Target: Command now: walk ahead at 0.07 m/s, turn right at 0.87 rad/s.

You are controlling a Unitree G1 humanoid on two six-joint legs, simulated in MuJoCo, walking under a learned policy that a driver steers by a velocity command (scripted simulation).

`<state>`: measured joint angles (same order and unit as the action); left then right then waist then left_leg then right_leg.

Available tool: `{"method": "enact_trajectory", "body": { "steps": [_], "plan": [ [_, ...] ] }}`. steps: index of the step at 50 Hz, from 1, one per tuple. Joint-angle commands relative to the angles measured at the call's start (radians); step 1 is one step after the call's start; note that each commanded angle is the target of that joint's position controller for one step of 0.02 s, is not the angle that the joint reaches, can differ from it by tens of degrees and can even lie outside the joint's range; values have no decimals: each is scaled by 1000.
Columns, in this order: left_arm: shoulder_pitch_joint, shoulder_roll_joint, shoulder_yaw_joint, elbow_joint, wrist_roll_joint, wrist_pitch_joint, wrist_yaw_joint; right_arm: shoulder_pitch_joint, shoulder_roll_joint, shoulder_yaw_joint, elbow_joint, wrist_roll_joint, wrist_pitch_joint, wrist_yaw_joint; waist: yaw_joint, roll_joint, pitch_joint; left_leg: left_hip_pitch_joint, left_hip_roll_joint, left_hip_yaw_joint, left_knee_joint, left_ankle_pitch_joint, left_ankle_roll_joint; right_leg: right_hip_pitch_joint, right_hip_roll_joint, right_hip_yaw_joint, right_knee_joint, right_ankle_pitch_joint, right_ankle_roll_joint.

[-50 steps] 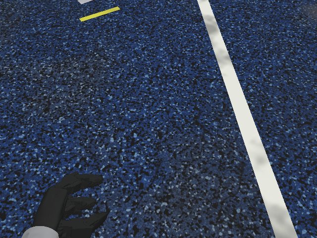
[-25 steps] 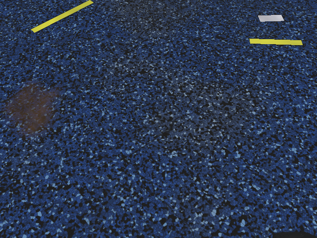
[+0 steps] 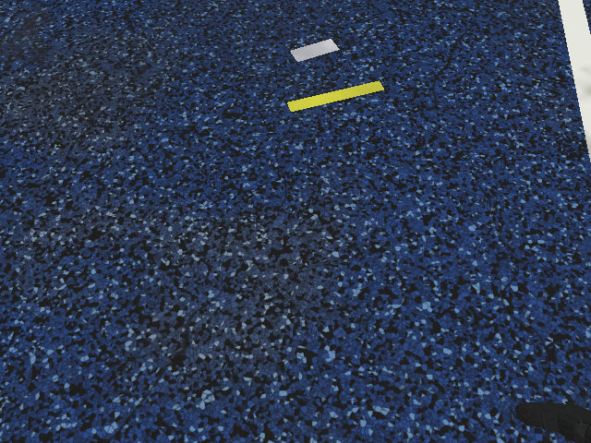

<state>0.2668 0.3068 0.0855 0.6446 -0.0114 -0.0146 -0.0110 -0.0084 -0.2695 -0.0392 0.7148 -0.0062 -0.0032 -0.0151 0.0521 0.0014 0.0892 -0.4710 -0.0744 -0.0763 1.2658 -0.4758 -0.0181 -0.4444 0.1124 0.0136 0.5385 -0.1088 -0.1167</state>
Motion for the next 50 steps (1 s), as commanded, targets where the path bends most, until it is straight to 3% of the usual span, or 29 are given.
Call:
{"method": "enact_trajectory", "body": {
  "steps": [1,3,7,10,13,16,17,18,19,20,21,22,23,25,26,28,29,31,33,35,36,37,38,39,40,41,42,46,50],
  "plan": [
    [-68,134,39,-137,-9,9,31,26,-111,-40,-57,-3,-1,-1,-80,-3,-181,-115,32,-67,-155,79,-19,228,-223,442,-244,24,-117],
    [-44,156,51,-142,0,23,47,25,-77,-35,-44,4,-2,-4,-65,-35,-200,-97,8,-58,-277,103,-44,245,-200,427,-224,100,-102],
    [-50,171,60,-156,-5,50,67,14,-80,-41,-36,13,0,-17,-45,-98,-222,-74,-4,-82,-407,171,-71,246,-177,458,-203,-2,-69],
    [-69,166,60,-168,0,65,65,-1,-91,-49,-36,16,-9,-17,-27,-151,-204,-40,-9,-91,-485,198,-71,229,-157,497,-198,-90,-54],
    [-86,167,60,-181,0,71,56,-4,-106,-57,-38,18,-31,-7,-12,-182,-201,8,-12,-101,-587,185,-55,251,-155,557,-163,-56,-53],
    [-122,171,59,-199,-8,75,48,57,-138,-74,-23,20,-49,7,-35,-192,-203,131,-4,-96,-770,222,-29,241,-137,617,-114,-15,-34],
    [-145,161,52,-203,-14,75,47,106,-146,-80,-5,16,-52,10,-61,-175,-210,212,25,-77,-884,324,-15,218,-113,590,-67,-42,-12],
    [-89,114,36,-193,-11,76,43,113,-179,-88,-6,6,-48,9,-33,-61,-246,335,158,-164,-936,385,38,147,-49,509,62,-292,26],
    [-55,81,23,-201,-8,73,40,72,-247,-93,-32,-16,-32,4,12,200,-210,382,345,-392,-975,500,162,-29,93,297,265,-503,78],
    [-62,163,43,-207,7,55,36,94,-220,-90,-34,-44,-34,4,-2,281,-186,300,441,-561,-994,528,289,-91,70,246,501,-538,132],
    [-44,206,52,-175,13,49,35,58,-171,-74,-55,-28,-34,1,4,195,-165,270,420,-498,-964,507,298,-86,27,242,610,-476,161],
    [-48,193,48,-140,15,52,37,44,-132,-60,-59,-9,-28,-2,-8,120,-142,253,341,-386,-944,467,252,-68,19,232,646,-420,179],
    [-56,141,31,-126,21,56,44,55,-120,-48,-57,2,-23,-3,-18,85,-142,266,289,-349,-937,416,216,-66,20,227,664,-394,190],
    [-61,50,-7,-122,32,55,36,53,-83,-19,-43,7,-17,4,-7,86,-124,236,222,-292,-951,416,191,0,-39,153,526,-359,213],
    [-92,34,-15,-133,35,49,33,61,-104,-26,-43,15,-6,6,-18,127,-110,242,177,-267,-952,420,176,25,-59,81,398,-359,223],
    [-167,52,-8,-146,17,37,41,139,-213,-69,-46,23,18,2,-81,192,-99,298,164,-315,-932,464,187,41,-33,33,242,-394,229],
    [-173,63,-2,-141,5,32,43,170,-233,-78,-46,20,23,0,-93,202,-119,341,180,-361,-926,465,196,51,-25,50,190,-398,226],
    [-154,76,5,-121,-12,24,48,182,-231,-84,-55,28,24,-3,-89,215,-146,398,206,-444,-925,472,205,69,-19,84,91,-358,210],
    [-122,77,10,-96,-15,11,47,171,-217,-88,-63,44,28,-8,-69,220,-168,411,204,-489,-917,502,197,122,-15,100,-29,-301,186],
    [-51,79,18,-51,-14,0,39,143,-202,-92,-77,64,36,-19,-28,198,-202,331,162,-465,-885,474,152,292,-34,89,-225,-125,149],
    [-25,107,28,-35,-8,0,39,155,-175,-88,-81,63,38,-25,-29,162,-231,214,122,-418,-836,383,108,438,-110,115,-239,-53,121],
    [-36,162,38,-42,15,8,43,177,-117,-75,-93,53,38,-23,-52,-55,-225,18,25,-271,-649,141,51,538,-301,277,-225,96,30],
    [-96,181,44,-50,63,9,33,181,-147,-87,-117,51,25,-17,-67,-285,-165,-148,-50,-100,-472,-125,0,450,-480,429,-229,341,-107],
    [-148,124,28,-74,68,3,35,211,-218,-110,-96,34,22,-13,-77,-187,-144,-158,30,-96,-269,-117,-36,414,-508,372,-217,433,-137],
    [-194,75,15,-83,57,0,44,232,-226,-119,-74,39,29,-10,-97,-132,-138,-152,39,-77,-185,-59,-48,397,-443,273,-200,426,-97],
    [-219,61,10,-86,40,-1,51,254,-196,-115,-58,37,43,-12,-105,-115,-129,-170,45,-60,-124,1,-64,402,-385,194,-182,416,-63],
    [-222,57,7,-79,21,-2,57,258,-172,-106,-62,33,53,-9,-98,-132,-110,-213,67,-43,-76,53,-80,413,-368,144,-168,468,-55],
    [-130,91,18,-50,29,19,69,133,-113,-69,-148,43,49,20,-15,-138,-87,-255,129,61,-207,151,-114,457,-356,45,-182,457,-89],
    [-125,161,40,-41,20,28,53,108,-106,-56,-199,34,48,49,-5,-138,-107,-136,152,116,-385,149,-82,435,-403,-14,-175,441,-92]
  ]
}}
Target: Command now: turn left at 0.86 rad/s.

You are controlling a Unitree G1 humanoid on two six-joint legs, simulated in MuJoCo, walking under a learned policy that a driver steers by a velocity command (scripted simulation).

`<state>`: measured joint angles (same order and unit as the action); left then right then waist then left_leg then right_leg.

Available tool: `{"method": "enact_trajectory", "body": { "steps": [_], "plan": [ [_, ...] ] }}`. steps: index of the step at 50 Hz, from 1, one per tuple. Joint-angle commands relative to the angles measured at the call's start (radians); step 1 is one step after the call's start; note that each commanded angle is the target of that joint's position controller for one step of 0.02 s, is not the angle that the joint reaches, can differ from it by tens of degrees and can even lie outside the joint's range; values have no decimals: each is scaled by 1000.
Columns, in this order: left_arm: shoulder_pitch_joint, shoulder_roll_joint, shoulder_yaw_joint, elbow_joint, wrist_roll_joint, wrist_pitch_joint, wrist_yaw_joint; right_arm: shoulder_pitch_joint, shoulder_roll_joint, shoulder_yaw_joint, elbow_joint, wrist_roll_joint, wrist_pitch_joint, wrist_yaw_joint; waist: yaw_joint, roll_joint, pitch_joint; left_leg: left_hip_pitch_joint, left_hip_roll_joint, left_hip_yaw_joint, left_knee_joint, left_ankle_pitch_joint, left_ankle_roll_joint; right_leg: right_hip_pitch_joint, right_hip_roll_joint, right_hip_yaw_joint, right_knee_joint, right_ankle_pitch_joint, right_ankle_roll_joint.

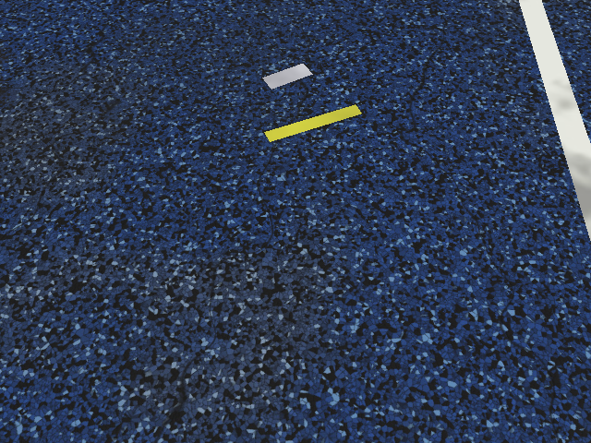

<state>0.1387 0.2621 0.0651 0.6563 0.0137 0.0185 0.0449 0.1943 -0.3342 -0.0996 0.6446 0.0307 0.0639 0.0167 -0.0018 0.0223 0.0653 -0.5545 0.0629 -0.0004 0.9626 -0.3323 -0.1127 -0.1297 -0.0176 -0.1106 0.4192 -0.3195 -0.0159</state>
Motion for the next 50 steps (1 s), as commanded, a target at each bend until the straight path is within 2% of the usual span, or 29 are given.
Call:
{"method": "enact_trajectory", "body": {
  "steps": [1,4,5,6,7,8,9,10,11,12,14,15,18,22,26,28,30,32,34,35,36,37,38,40,42,44,47,49,50],
  "plan": [
    [-7,217,65,-51,-12,-8,-10,-84,-50,2,-131,-2,-17,20,41,-163,-85,-7,7,62,-122,8,26,99,-275,86,-44,658,-183],
    [-17,223,73,-40,-43,-27,-33,-55,-75,-14,-138,0,5,24,16,-174,-96,111,-23,102,-259,18,76,82,-291,35,38,667,-137],
    [-26,215,73,-35,-52,-34,-37,-12,-86,-25,-129,-1,10,22,-17,-162,-114,202,-47,112,-344,58,104,56,-278,-2,122,690,-106],
    [-2,191,67,-18,-58,-42,-42,76,-116,-43,-104,-9,9,9,-62,-101,-159,386,-84,93,-466,177,149,-32,-229,-49,283,691,-56],
    [39,158,52,-24,-34,-54,-47,157,-216,-70,-104,-14,2,-15,-88,102,-224,672,53,-144,-525,649,234,-300,-141,-72,536,325,33],
    [30,86,15,-75,21,-59,-45,105,-297,-65,-149,-48,-19,-27,-40,340,-344,762,381,-561,-533,932,498,-551,12,8,823,-417,95],
    [-29,172,37,-35,-7,-47,-44,110,-177,-29,-144,-52,-36,-18,-121,133,-401,688,382,-448,-551,895,525,-516,-34,151,919,-405,96],
    [-29,170,34,-28,-36,-31,-39,61,-125,-6,-117,-50,-48,-18,-82,110,-315,586,327,-320,-561,720,460,-503,-67,148,877,-335,78],
    [-11,145,27,-5,-33,-20,-27,-1,-77,9,-101,-35,-54,-20,-46,61,-242,517,239,-231,-582,535,378,-482,-90,145,777,-269,72],
    [6,135,23,14,-20,-8,-19,-60,-35,27,-91,-32,-56,-25,-19,71,-199,435,195,-161,-597,477,334,-421,-95,137,715,-182,83],
    [95,126,23,58,-27,13,-20,-115,-12,42,-74,-62,-69,-31,25,107,-170,301,153,-32,-632,500,319,-266,-62,126,677,-66,108],
    [104,128,22,57,-33,16,-18,-129,-22,37,-71,-71,-74,-36,24,115,-155,291,150,0,-645,455,316,-250,-57,127,626,-46,115],
    [43,155,24,11,-35,21,-14,-100,-91,11,-48,-63,-61,-55,-20,113,-93,342,211,-31,-686,297,347,-338,-68,112,573,-52,117],
    [33,139,24,-26,-33,32,-23,-88,-81,5,-26,-56,-50,-64,-31,82,-57,410,283,-56,-714,209,371,-433,-108,114,566,-85,115],
    [34,108,20,-56,-31,35,-43,-109,-90,-8,-20,-52,-50,-55,-24,65,-78,446,292,26,-679,348,363,-392,-111,70,477,-102,96],
    [32,108,20,-73,-43,33,-59,-60,-128,-27,-10,-29,-58,-44,-42,75,-122,481,325,1,-741,18,346,-370,-111,42,442,-119,58],
    [33,121,26,-78,-53,26,-75,-67,-151,-36,-3,-5,-77,-34,-21,85,-98,475,342,-25,-801,-229,312,-345,-110,29,382,-158,4],
    [79,123,32,-48,-59,22,-82,-104,-154,-40,-1,6,-91,-19,21,60,-75,446,325,29,-798,-277,273,-253,-94,-12,277,-152,-48],
    [232,119,42,36,-55,17,-76,-166,-128,-36,-1,17,-95,-10,107,4,-78,344,244,159,-653,-278,219,-30,-24,-99,116,-54,-95],
    [391,169,68,105,-53,12,-64,-196,-68,-19,-10,5,-102,-9,167,-104,-93,216,154,250,-380,-164,177,163,7,-48,62,-93,-143],
    [527,267,97,125,-51,-3,-56,-265,17,11,-55,-19,-113,-2,210,-341,-55,-154,57,279,133,-256,120,345,-192,346,3,-104,-252],
    [435,309,87,42,-39,-58,-75,-318,23,19,-136,-11,-149,5,152,-350,-44,-504,-113,42,324,-283,92,397,-320,893,-201,-321,-413],
    [345,267,73,30,33,-29,-68,-320,-28,28,-115,-136,-124,19,161,-165,-24,-570,-10,-7,347,-185,90,360,-349,784,-252,-320,-332],
    [297,225,53,26,24,-30,-60,-214,-77,20,-68,-108,-125,37,80,-61,6,-426,34,-12,241,-6,81,256,-249,595,-240,-198,-279],
    [277,201,36,34,2,-53,-59,-188,-91,21,-52,-105,-105,47,50,-87,20,-294,24,6,147,80,55,151,-167,504,-287,-118,-250],
    [308,211,37,58,-5,-72,-62,-221,-78,32,-63,-90,-88,48,51,-76,43,-282,4,24,72,118,41,133,-140,470,-304,0,-254],
    [326,182,26,100,-7,-92,-59,-271,-29,61,-65,-74,-93,57,73,-123,61,-199,-15,86,-162,242,65,132,-95,325,-330,208,-219],
    [354,191,22,131,-7,-103,-59,-329,-27,67,-86,-68,-93,60,98,-156,77,-136,-17,123,-264,278,120,155,-135,289,-379,343,-197],
    [355,196,20,147,-4,-107,-58,-334,-32,67,-91,-67,-92,57,92,-153,84,-109,-20,134,-303,279,153,178,-155,260,-388,419,-182]
  ]
}}
Over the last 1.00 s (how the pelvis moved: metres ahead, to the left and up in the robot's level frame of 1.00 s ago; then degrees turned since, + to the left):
0.09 0.07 0.02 -2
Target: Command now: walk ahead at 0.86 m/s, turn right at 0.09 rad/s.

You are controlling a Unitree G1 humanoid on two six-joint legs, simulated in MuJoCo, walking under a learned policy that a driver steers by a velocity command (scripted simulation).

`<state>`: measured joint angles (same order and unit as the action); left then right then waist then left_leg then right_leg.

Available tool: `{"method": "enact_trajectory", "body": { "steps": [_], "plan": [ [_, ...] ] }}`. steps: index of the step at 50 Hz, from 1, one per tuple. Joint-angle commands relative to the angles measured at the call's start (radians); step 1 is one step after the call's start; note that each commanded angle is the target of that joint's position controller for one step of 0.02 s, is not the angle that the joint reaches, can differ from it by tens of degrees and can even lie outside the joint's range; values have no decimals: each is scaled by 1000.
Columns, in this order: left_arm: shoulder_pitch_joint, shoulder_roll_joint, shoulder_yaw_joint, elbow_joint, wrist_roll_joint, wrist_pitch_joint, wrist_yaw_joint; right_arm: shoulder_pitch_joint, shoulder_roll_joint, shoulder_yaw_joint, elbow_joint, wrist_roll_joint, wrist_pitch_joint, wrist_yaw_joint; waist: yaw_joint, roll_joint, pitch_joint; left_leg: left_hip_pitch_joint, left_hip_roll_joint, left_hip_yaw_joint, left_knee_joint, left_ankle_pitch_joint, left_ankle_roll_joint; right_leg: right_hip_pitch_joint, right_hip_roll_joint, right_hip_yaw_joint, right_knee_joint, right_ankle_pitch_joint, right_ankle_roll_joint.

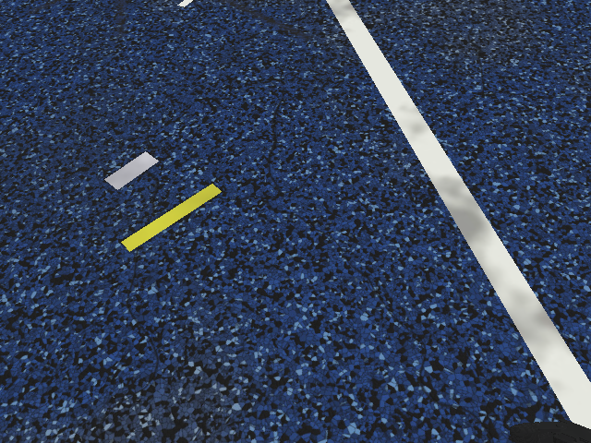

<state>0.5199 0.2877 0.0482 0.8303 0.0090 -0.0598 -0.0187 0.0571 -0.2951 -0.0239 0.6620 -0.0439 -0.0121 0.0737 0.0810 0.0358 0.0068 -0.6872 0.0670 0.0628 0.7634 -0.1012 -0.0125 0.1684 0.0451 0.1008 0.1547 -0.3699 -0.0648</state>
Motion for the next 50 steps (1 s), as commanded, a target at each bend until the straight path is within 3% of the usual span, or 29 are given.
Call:
{"method": "enact_trajectory", "body": {
  "steps": [1,3,5,6,7,8,10,11,12,15,19,22,24,26,27,28,29,30,31,32,33,34,37,41,43,46,48,49,50],
  "plan": [
    [-40,177,35,-15,3,-32,6,-173,-76,-10,-104,10,-15,-6,-13,-160,134,82,-43,86,-138,37,89,-104,-224,3,-104,626,-114],
    [-56,215,41,4,21,-34,14,-27,-111,-25,-63,18,-13,-25,-94,-182,27,264,-128,114,-115,-35,143,-40,-242,-72,69,1155,-85],
    [-152,246,53,-7,47,-11,31,410,-159,-58,73,32,-9,-47,-314,-164,-155,648,-192,102,-99,-135,173,-138,-233,-145,548,1354,-59],
    [-157,200,40,-28,41,-12,28,562,-231,-86,122,29,-8,-62,-360,-33,-215,882,-117,-64,-127,-348,198,-383,-151,-163,927,1097,-40],
    [-153,55,2,-69,36,-31,1,564,-303,-104,147,16,-9,-60,-271,264,-197,953,99,-640,-352,-746,325,-737,64,-120,1327,186,0],
    [-161,67,-10,-102,35,-54,-5,385,-238,-86,121,29,-11,-45,-159,265,-161,903,170,-1025,-573,-764,344,-874,62,29,1383,41,-18],
    [-270,138,-13,-114,42,-72,-4,323,-166,-82,111,29,-25,-41,-137,-32,-51,709,145,-815,-564,-559,339,-842,-49,32,1274,143,-21],
    [-303,124,-19,-130,55,-67,-2,328,-139,-72,133,28,-32,-46,-107,-72,0,601,101,-717,-569,-463,315,-804,-78,22,1188,133,-9],
    [-314,111,-26,-149,67,-53,-2,328,-115,-60,153,26,-39,-52,-73,-45,26,521,62,-647,-571,-398,311,-770,-94,21,1125,106,14],
    [-384,74,-50,-186,78,-13,-6,362,-127,-58,168,36,-64,-59,-57,-24,96,394,16,-550,-619,-318,338,-796,-136,-16,967,77,73],
    [-631,44,-78,-281,46,-20,-26,396,-143,-74,158,44,-72,-60,-139,-19,150,313,-42,-467,-684,-124,283,-727,-113,-93,584,361,127],
    [-686,44,-77,-309,30,-24,-24,451,-162,-85,175,57,-74,-57,-188,0,91,430,-26,-469,-628,167,243,-648,-71,-108,458,501,113],
    [-683,58,-71,-319,30,-27,-16,453,-171,-89,181,57,-69,-67,-183,6,58,528,-17,-468,-548,334,215,-596,-49,-101,375,466,99],
    [-544,118,-42,-282,29,-32,5,436,-209,-97,181,50,-69,-73,-117,10,-57,581,-25,-454,-340,631,168,-383,3,-103,345,324,75],
    [-377,157,-21,-242,23,-37,20,397,-246,-105,174,46,-73,-68,-20,11,-153,538,-51,-439,-138,653,148,-184,-12,-91,340,268,60],
    [-163,220,10,-199,33,-42,44,350,-219,-100,157,41,-86,-62,84,-4,-257,392,-93,-412,115,490,140,67,-124,-2,382,109,34],
    [-2,288,36,-172,75,-42,62,365,-42,-58,119,56,-95,-68,91,-223,-386,140,-172,-300,456,-235,137,323,-435,345,337,-236,-16],
    [-83,328,51,-169,66,-30,48,431,-39,-37,63,86,-82,-69,1,-444,-480,-30,-173,-208,647,-383,127,331,-569,811,138,-402,-102],
    [-199,197,35,-192,55,-24,43,321,-116,-48,92,55,-60,-77,8,-236,-285,-97,-84,-183,650,-251,135,167,-478,661,112,-457,-84],
    [-243,123,17,-182,48,-24,38,253,-124,-53,87,36,-51,-64,1,-130,-162,-88,-52,-163,598,-179,128,31,-431,464,124,-260,-68],
    [-242,97,11,-160,57,-25,35,216,-111,-53,83,28,-41,-50,-12,-74,-101,-65,-26,-155,573,-166,119,-61,-393,337,111,-78,-55],
    [-211,85,6,-127,53,-31,37,189,-86,-49,65,13,-28,-34,-27,-88,-55,-61,-3,-154,560,-169,115,-125,-363,234,99,26,-48],
    [-158,38,-4,-51,19,-57,17,107,-21,-25,-3,9,10,-9,-66,-121,9,-123,44,-135,544,-160,111,-184,-346,42,61,242,-14],
    [-213,74,2,-35,19,-79,14,-24,-33,-2,-97,12,15,17,-115,-116,80,-92,42,-70,353,33,109,-291,-292,-211,-24,451,18],
    [-188,93,5,-15,21,-80,17,-79,-45,4,-99,18,17,29,-99,-64,111,-7,-8,33,199,100,132,-289,-222,-335,-55,587,41],
    [-92,169,15,11,22,-76,26,-115,-51,13,-105,1,4,29,-111,-85,114,165,-97,126,19,82,186,-213,-264,-374,41,1182,48],
    [-89,235,25,10,27,-46,41,80,-101,-5,-32,-7,-10,11,-222,-133,-11,429,-171,86,-27,-10,222,-185,-309,-352,296,1410,22],
    [-124,251,23,0,30,-34,44,307,-141,-29,48,-7,-12,-8,-323,-151,-105,676,-175,16,-70,-38,252,-254,-320,-329,530,1392,-2],
    [-147,248,24,-4,27,-25,39,446,-207,-63,103,-10,-7,-34,-381,-108,-153,901,-136,-66,-157,-104,266,-417,-246,-335,881,1050,-3]
  ]
}}
Over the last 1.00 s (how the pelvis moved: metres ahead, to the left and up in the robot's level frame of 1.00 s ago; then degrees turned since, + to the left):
0.22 -0.06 -0.01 -24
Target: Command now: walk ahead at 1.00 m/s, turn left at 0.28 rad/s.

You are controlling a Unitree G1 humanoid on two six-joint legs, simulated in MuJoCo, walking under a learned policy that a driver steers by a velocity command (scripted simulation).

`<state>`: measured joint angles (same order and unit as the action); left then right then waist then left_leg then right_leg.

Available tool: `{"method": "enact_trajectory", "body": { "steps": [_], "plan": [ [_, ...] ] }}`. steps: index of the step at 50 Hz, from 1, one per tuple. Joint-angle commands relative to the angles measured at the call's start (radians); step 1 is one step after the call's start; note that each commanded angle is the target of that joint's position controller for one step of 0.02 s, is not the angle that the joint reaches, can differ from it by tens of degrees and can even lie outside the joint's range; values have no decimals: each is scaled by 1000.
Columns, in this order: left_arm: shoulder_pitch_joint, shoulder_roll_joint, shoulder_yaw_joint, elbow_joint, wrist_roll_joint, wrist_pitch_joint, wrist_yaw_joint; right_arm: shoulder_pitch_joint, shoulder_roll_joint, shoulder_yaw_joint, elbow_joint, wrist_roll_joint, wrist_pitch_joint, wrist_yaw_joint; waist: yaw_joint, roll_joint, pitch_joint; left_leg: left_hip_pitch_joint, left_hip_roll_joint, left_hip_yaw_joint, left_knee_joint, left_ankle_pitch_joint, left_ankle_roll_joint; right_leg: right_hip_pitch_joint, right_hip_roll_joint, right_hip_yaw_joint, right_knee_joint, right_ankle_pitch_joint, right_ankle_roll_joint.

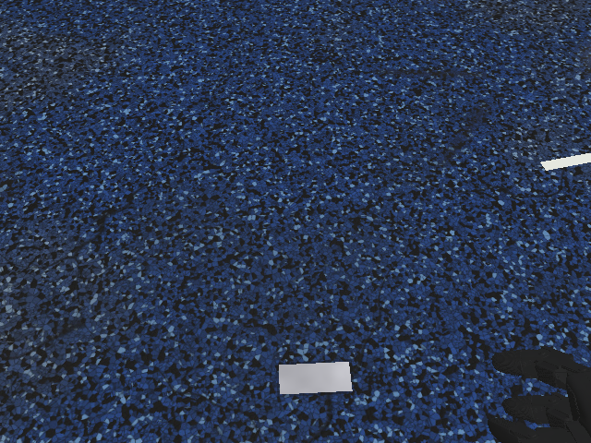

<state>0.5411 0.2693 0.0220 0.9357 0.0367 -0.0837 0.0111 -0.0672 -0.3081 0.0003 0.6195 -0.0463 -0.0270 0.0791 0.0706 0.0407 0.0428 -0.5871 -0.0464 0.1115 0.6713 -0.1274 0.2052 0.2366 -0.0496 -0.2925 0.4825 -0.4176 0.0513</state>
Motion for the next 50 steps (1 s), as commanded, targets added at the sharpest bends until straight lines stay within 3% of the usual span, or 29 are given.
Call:
{"method": "enact_trajectory", "body": {
  "steps": [1,2,3,4,5,9,13,17,19,21,22,23,24,25,26,27,28,31,34,39,41,43,44,45,46,47,48,49,50],
  "plan": [
    [-124,115,22,-146,6,-4,0,510,-293,-110,134,2,12,-60,-229,197,-242,957,231,-407,-35,14,8,-750,9,93,1005,-94,-101],
    [-30,135,16,-199,-63,-11,3,491,-317,-115,80,-7,12,-70,-207,175,-495,1130,445,-838,-228,-120,148,-962,86,382,1188,-83,-117],
    [-169,184,25,-199,-59,-15,5,466,-246,-112,92,-5,7,-81,-224,-19,-340,972,403,-759,-343,-247,114,-1023,29,391,1148,49,-118],
    [-179,156,19,-195,-55,-12,-4,420,-189,-95,122,-1,-9,-87,-156,-46,-128,739,379,-642,-396,-234,90,-1009,-16,360,1048,109,-117],
    [-198,130,14,-182,-35,-1,-10,376,-138,-83,136,-5,-32,-82,-109,-113,-51,586,340,-554,-421,-193,64,-958,-61,377,962,130,-115],
    [-173,64,12,-130,-17,70,-51,364,-59,-58,179,23,-100,-72,-29,-58,54,360,258,-255,-556,-79,-29,-868,-119,390,788,208,-93],
    [-371,31,3,-188,-35,60,-66,396,-31,-49,207,29,-122,-61,-65,-16,97,409,141,40,-588,325,-131,-925,-72,274,538,462,-122],
    [-478,24,-10,-230,-32,45,-90,444,-72,-43,229,39,-126,-87,-74,-18,76,546,168,144,-572,761,-180,-814,14,129,248,613,-173],
    [-409,66,0,-209,-27,50,-90,445,-128,-53,225,34,-110,-115,-25,39,-2,672,201,158,-428,1129,-207,-716,94,82,206,564,-200],
    [-151,145,32,-141,-26,61,-79,379,-187,-72,198,16,-71,-137,122,89,-129,671,243,143,-94,1345,-210,-459,160,90,231,408,-236],
    [70,195,60,-78,-23,65,-65,310,-205,-79,173,4,-52,-137,228,78,-200,563,255,114,207,1269,-196,-252,152,162,215,308,-283],
    [169,232,89,-49,-37,66,-43,264,-182,-80,176,3,-42,-118,276,-35,-185,398,132,128,654,646,-187,-121,108,256,116,263,-342],
    [69,271,97,-41,-43,77,-32,242,10,-27,120,-20,-68,-95,124,-291,-72,-23,-33,43,1019,-360,-195,-40,15,473,223,470,-381],
    [-19,336,108,-93,-19,82,-28,339,10,-10,9,16,-93,-86,20,-326,-276,-293,-43,-172,1125,-398,-217,152,-158,986,-35,166,-584],
    [-68,262,103,-132,-14,82,-21,289,-52,-4,8,-2,-119,-83,30,-112,-206,-336,23,-234,1006,-298,-192,59,-207,1137,-251,-116,-539],
    [-107,196,88,-124,-13,78,-17,259,-89,-12,17,0,-125,-79,-20,34,-69,-292,74,-231,875,-213,-193,-131,-186,1068,-295,-145,-478],
    [-140,181,81,-117,-19,67,-17,240,-82,-9,18,-17,-113,-82,-67,84,-1,-226,105,-218,793,-209,-207,-285,-134,968,-297,-44,-437],
    [-174,175,70,-131,-31,19,-14,225,-56,10,-4,-37,-44,-75,-125,67,69,-51,169,-178,547,-205,-265,-605,-8,761,-329,131,-407],
    [-151,194,83,-137,-35,1,-17,52,-29,27,-76,-11,-40,-60,-60,4,87,31,165,-120,227,27,-281,-663,71,657,-341,337,-367],
    [-80,222,107,-132,-43,8,-24,-54,-32,28,-125,19,-52,-62,36,-91,2,107,78,-110,-93,223,-243,-407,51,680,-240,665,-284],
    [-98,234,109,-133,-40,4,-15,31,-70,10,-98,13,-59,-72,-1,-94,-62,245,40,-105,-171,186,-216,-322,33,671,-139,864,-244],
    [-156,282,113,-135,-20,-4,-18,342,-152,-34,-13,18,-67,-95,-180,-95,-232,543,31,-93,-153,41,-180,-307,36,634,205,1021,-205],
    [-203,222,96,-149,-9,-16,-17,565,-199,-61,40,6,-71,-116,-285,-66,-325,777,137,-187,-100,-142,-156,-459,67,589,488,853,-195],
    [-82,42,51,-183,-42,-24,-20,622,-292,-87,64,-38,-75,-115,-188,264,-443,1026,424,-712,-215,-463,-39,-773,207,490,848,72,-155],
    [-51,74,32,-184,-37,-21,-25,555,-275,-98,73,-13,-64,-97,-151,330,-433,996,455,-1090,-403,-619,33,-945,199,463,952,-20,-160],
    [-174,122,37,-184,-15,-11,-23,443,-174,-85,58,-3,-62,-86,-147,140,-238,850,397,-934,-415,-620,38,-1012,122,449,946,77,-165],
    [-266,135,34,-207,1,-10,-33,419,-121,-77,74,6,-62,-78,-146,5,-153,719,348,-778,-407,-478,33,-992,93,436,895,128,-156],
    [-349,131,31,-236,17,-8,-40,444,-92,-69,106,7,-62,-74,-142,-39,-97,620,288,-665,-411,-337,9,-964,72,422,829,123,-151],
    [-356,106,22,-269,30,-2,-49,468,-68,-59,142,12,-65,-75,-100,20,-72,562,257,-617,-413,-261,13,-955,48,413,780,106,-138]
  ]
}}
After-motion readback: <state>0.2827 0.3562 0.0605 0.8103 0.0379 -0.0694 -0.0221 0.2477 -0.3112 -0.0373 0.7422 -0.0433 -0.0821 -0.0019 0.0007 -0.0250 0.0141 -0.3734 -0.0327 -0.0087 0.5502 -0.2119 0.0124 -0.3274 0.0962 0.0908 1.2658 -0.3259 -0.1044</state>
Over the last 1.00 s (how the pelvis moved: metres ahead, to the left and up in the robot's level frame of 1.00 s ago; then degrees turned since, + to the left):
0.86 0.24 -0.03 45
